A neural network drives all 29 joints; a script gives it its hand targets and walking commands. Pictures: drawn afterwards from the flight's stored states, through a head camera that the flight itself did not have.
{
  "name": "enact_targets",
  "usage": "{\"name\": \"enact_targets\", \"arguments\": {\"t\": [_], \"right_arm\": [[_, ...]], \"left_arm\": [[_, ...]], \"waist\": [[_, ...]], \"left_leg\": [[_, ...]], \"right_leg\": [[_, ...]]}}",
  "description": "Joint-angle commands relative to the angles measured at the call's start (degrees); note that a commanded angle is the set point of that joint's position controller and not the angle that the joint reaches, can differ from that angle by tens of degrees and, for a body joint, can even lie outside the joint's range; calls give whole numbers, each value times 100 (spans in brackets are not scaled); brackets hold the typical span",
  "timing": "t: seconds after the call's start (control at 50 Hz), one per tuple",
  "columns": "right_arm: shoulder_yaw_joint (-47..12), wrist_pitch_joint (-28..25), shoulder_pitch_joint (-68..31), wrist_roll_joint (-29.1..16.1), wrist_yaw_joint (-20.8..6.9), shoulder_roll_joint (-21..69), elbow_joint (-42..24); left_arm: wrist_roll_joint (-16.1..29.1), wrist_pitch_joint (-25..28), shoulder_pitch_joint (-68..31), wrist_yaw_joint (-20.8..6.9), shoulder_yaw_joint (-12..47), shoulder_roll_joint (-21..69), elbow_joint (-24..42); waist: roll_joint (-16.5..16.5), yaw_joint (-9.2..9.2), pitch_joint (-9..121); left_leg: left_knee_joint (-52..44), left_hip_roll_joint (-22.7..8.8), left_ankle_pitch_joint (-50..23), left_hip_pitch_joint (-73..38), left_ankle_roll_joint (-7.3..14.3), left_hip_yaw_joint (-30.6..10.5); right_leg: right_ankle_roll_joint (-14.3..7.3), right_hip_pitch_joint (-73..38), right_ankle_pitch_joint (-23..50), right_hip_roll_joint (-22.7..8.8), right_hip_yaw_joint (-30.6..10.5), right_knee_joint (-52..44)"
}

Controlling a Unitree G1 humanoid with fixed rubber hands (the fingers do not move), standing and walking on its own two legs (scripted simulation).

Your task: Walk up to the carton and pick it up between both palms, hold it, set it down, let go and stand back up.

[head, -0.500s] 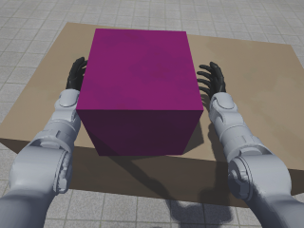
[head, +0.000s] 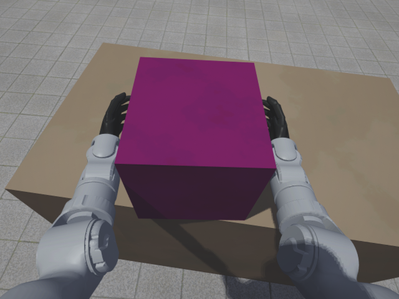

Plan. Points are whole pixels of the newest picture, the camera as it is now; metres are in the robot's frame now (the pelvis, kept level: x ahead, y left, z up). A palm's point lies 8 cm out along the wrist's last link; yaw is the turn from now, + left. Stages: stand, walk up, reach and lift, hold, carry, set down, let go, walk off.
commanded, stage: reach and lift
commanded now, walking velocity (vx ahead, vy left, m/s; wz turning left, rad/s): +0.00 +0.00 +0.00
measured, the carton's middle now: (194, 142) +0.45 +0.00 +0.04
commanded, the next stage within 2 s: none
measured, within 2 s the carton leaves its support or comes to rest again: leaves its support in 1.12 s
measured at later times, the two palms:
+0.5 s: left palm (110, 133) +0.44 +0.17 +0.07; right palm (276, 135) +0.43 -0.17 +0.08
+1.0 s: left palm (107, 138) +0.43 +0.18 +0.08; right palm (276, 138) +0.42 -0.16 +0.08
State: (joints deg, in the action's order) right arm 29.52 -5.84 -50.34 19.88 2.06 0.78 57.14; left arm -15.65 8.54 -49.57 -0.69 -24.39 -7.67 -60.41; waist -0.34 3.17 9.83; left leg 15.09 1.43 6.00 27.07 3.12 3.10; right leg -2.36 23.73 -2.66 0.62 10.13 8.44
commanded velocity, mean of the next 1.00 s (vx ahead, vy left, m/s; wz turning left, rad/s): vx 0.00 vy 0.00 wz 0.00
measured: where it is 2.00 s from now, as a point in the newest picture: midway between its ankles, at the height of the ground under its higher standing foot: outside the picture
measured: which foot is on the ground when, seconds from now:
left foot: down 0.00-1.00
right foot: down 0.00-1.00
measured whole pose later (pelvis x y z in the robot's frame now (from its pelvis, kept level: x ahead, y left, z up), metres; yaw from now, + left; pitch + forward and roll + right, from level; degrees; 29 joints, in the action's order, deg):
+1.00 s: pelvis +0.02 +0.00 +0.00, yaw +3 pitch +11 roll -2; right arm 25.8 -2.1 -40.8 17.2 -2.1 1.3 45.3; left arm -17.5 -1.6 -40.3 -2.7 -23.4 -1.5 -42.8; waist -0.5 4.7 5.0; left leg 16.1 2.3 8.3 19.1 3.2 -0.3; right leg -1.2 13.4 -4.6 0.5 10.8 6.8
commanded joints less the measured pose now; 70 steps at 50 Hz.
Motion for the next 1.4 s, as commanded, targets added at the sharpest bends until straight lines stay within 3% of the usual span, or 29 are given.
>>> {"name": "enact_targets", "arguments": {"t": [0.0, 0.3, 0.46, 0.56, 0.64, 0.78, 0.9, 1.0, 1.3, 1.38], "right_arm": [[-760, -278, -1966, 499, -393, 2244, -663], [-1286, -131, -1581, 146, -530, 2732, -1034], [-1419, -109, -1333, -23, -588, 2737, -1191], [-1510, 8, -1195, -92, -629, 2615, -1232], [-1655, -2, -1208, -159, -638, 2683, -1315], [-1654, 86, -1231, -120, -628, 2719, -1441], [-1722, 58, -1248, -168, -602, 2694, -1503], [-1775, -58, -1479, -200, -594, 2654, -1488], [-2215, -93, -2035, -432, -533, 2559, -2031], [-2276, -146, -2223, -506, -504, 2485, -2194]], "left_arm": [[-332, -69, -2702, -574, 735, 2388, 816], [-306, -581, -2216, -751, 1172, 2997, 1583], [-313, -794, -2026, -712, 1558, 3369, 2010], [-348, -946, -1865, -731, 1560, 3355, 2043], [-291, -974, -1865, -773, 1666, 3463, 2094], [-198, -1013, -1982, -866, 1660, 3362, 2072], [-121, -998, -2144, -868, 1802, 3431, 2210], [-35, -945, -2344, -799, 1990, 3520, 2268], [124, -1035, -2392, -766, 1879, 3314, 2183], [291, -1027, -2618, -707, 2117, 3351, 2436]], "waist": [[-495, 42, 3042], [-418, 53, 2535], [-688, 131, 2677], [-688, 108, 2478], [-599, 153, 2517], [-437, 245, 2618], [-503, 329, 2691], [-633, 334, 2833], [-130, 130, 2857], [-204, 194, 3020]], "left_leg": [[188, -292, -2574, -1660, -317, -782], [195, -262, -2780, -1387, -255, -805], [536, -338, -3778, -2278, -507, -859], [468, -334, -3467, -2212, -528, -844], [528, -333, -3590, -2112, -496, -878], [326, -267, -2828, -1705, -389, -870], [384, -292, -3126, -1829, -406, -871], [470, -337, -3341, -2078, -524, -905], [256, -284, -2624, -1757, -279, -872], [336, -289, -2622, -2068, -375, -889]], "right_leg": [[-54, -2559, 2891, -127, -813, 591], [54, -3326, 3584, -201, -828, 742], [20, -2605, 3234, -82, -716, 501], [-5, -2704, 2908, -90, -723, 460], [26, -2738, 3135, -105, -741, 517], [75, -3159, 3223, -182, -722, 608], [46, -3152, 3304, -179, -722, 618], [-32, -3043, 3120, -142, -686, 548], [111, -3639, 3207, -165, -716, 711], [75, -3315, 2887, -110, -673, 636]]}}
